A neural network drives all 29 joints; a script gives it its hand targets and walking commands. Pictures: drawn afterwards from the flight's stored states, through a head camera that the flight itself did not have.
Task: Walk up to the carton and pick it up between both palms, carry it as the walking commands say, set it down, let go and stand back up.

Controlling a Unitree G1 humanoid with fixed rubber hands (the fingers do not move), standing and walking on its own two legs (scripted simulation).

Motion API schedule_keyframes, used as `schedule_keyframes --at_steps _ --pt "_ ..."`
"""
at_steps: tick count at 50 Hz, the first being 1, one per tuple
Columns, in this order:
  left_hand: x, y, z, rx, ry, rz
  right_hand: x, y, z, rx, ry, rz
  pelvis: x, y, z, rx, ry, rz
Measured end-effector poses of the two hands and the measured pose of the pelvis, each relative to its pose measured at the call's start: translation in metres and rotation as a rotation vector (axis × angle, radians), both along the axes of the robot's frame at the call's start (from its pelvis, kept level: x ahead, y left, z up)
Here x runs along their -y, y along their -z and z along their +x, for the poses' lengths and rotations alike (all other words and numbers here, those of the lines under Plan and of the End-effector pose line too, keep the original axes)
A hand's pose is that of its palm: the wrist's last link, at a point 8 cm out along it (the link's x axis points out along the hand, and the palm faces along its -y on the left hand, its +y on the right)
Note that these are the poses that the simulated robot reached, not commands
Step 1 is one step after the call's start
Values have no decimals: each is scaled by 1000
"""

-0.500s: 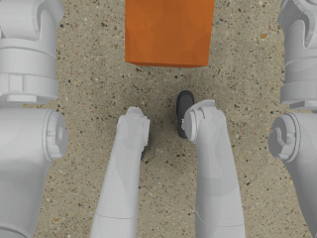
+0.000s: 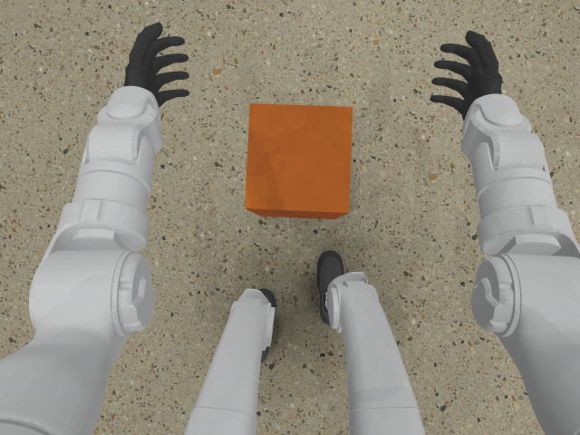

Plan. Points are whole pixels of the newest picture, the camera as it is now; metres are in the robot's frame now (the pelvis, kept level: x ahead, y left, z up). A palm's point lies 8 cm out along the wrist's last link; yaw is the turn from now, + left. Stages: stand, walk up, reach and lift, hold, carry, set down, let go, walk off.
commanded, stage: let go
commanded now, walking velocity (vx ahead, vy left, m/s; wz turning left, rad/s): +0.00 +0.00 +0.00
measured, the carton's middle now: (298, 170) +0.49 -0.02 -0.52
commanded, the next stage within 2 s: stand in 1.26 s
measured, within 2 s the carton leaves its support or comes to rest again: neither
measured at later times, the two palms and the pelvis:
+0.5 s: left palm (67, 212) +0.37 +0.22 +0.00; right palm (554, 220) +0.33 -0.25 +0.01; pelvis +0.06 +0.01 +0.07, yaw +0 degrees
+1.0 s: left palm (19, 342) +0.25 +0.23 +0.05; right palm (578, 356) +0.22 -0.24 +0.04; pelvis +0.08 +0.01 +0.11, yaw -1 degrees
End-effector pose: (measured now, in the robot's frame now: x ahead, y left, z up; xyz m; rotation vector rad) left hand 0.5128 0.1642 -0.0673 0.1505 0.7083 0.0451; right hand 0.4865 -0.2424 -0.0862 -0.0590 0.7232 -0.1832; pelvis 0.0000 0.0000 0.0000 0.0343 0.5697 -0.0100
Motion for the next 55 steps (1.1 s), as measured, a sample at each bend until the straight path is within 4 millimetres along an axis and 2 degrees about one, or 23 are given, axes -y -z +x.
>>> schedule_keyframes --at_steps 5,9,13,16,22,25,33,37,40,44,47,55 --pt "-9 5 -23 -30 -16 52 1 0 -14 -32 -40 -27 5 -11 17 -50 -3 8" --pt "-16 9 -53 -57 -10 77 6 -1 -42 -57 -49 -54 7 -24 29 -42 -4 11" --pt "-24 -8 -88 -54 29 104 11 -13 -85 -91 -47 -66 5 -40 43 -3 -5 6" --pt "-30 -23 -104 -59 25 82 16 -30 -112 -110 -47 -75 3 -50 51 41 -4 2" --pt "-44 -59 -124 -5 16 60 14 -78 -134 -45 -69 -94 -3 -66 59 150 -3 -9" --pt "-51 -70 -146 -4 4 44 9 -95 -153 -36 -91 -102 -7 -74 63 217 -2 -15" --pt "-73 -80 -223 -92 -24 32 5 -112 -234 -133 -79 -114 -17 -96 71 399 -2 -31" --pt "-83 -90 -251 -106 -21 46 1 -119 -266 -148 -68 -110 -21 -103 74 469 -2 -37" --pt "-87 -98 -259 -86 -16 57 -4 -123 -275 -134 -84 -102 -21 -106 73 528 -2 -38" --pt "-84 -106 -261 -71 0 61 -6 -129 -272 -95 -106 -85 -18 -107 73 584 1 -36" --pt "-76 -111 -260 -65 4 63 -4 -129 -269 -75 -107 -67 -13 -108 75 607 4 -34" --pt "-47 -114 -259 -110 21 68 10 -113 -267 -114 -88 -21 4 -109 82 621 16 -29"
